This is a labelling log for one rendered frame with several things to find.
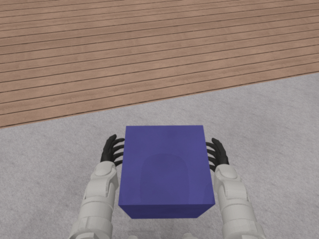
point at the left robot hand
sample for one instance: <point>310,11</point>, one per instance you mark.
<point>109,150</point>

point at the left robot forearm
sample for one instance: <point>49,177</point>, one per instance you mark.
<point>94,220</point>

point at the right robot hand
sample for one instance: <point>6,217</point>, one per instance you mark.
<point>219,154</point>

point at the right robot forearm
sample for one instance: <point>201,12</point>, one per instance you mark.
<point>239,221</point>

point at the carton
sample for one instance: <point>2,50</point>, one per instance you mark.
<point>165,172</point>

